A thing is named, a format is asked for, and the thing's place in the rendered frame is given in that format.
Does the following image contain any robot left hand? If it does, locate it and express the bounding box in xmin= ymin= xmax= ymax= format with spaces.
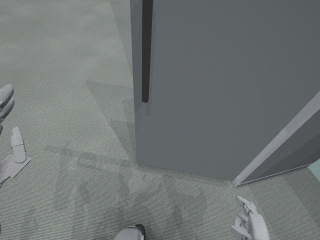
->
xmin=0 ymin=84 xmax=31 ymax=188

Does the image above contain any left robot shin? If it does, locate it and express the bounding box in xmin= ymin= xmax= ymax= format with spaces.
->
xmin=128 ymin=226 xmax=141 ymax=233

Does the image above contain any robot right hand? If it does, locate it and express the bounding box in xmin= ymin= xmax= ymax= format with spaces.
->
xmin=231 ymin=196 xmax=271 ymax=240

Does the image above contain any robot left foot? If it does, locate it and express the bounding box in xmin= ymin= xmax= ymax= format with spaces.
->
xmin=135 ymin=224 xmax=146 ymax=240

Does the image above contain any handle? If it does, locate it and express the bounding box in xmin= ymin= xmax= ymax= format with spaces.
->
xmin=142 ymin=0 xmax=153 ymax=103

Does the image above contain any fridge door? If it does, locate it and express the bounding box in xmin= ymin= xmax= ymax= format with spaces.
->
xmin=130 ymin=0 xmax=320 ymax=182

